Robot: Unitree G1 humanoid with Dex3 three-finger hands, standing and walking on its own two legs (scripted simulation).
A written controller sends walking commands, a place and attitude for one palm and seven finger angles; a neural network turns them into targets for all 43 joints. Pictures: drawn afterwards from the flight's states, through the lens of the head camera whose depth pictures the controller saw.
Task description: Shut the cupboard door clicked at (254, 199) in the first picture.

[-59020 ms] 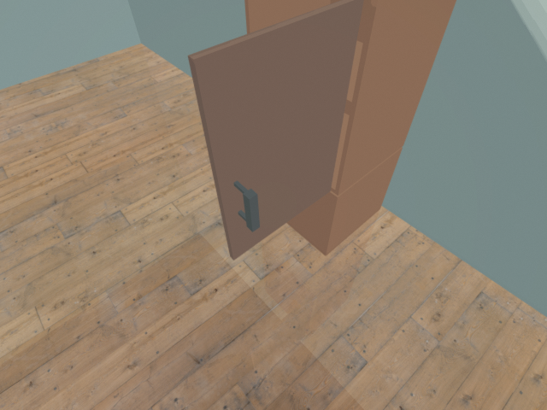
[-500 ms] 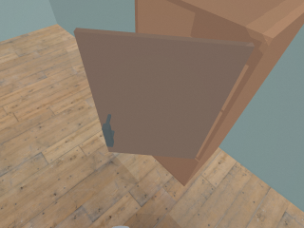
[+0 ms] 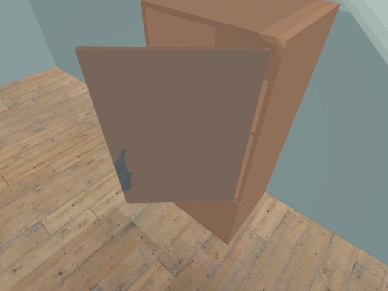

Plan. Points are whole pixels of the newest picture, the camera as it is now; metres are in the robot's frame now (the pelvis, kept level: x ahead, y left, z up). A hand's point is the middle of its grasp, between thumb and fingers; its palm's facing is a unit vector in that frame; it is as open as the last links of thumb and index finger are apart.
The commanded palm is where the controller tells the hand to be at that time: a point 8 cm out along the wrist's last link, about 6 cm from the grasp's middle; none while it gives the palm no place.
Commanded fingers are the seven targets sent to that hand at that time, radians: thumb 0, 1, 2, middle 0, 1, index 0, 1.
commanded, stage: come to a stop and stand still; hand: left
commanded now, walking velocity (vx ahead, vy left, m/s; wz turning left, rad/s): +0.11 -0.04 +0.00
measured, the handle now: (124, 170) +0.48 +0.22 -0.08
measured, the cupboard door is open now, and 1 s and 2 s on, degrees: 41 41 41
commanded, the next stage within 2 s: look again from close up in 0.10 s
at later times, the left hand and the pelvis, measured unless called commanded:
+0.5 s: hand out of the picture -0.02 +0.17 -0.15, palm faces +0.07 -0.99 -0.15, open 7.4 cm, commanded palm none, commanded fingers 0.00 0.90 0.90 -0.20 -0.30 -0.20 -0.30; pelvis +0.00 +0.01 +0.03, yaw +1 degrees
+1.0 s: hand (92, 253) +0.20 +0.21 +0.00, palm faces +0.24 -0.96 -0.14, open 7.2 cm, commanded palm +0.11 +0.25 -0.04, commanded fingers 0.00 0.90 0.90 -0.37 -0.48 -0.37 -0.48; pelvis +0.00 +0.03 +0.01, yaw +2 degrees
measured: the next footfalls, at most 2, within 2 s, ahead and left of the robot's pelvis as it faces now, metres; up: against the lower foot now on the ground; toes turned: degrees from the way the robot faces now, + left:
right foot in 0.18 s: +0.02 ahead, -0.08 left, +0.00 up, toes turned -1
left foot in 0.40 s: +0.05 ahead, +0.13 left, +0.00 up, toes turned +2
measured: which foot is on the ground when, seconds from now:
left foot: down 0.00-0.18, up 0.20-0.38, down 0.40-1.00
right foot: down 0.00-0.00, up 0.02-0.16, down 0.18-1.00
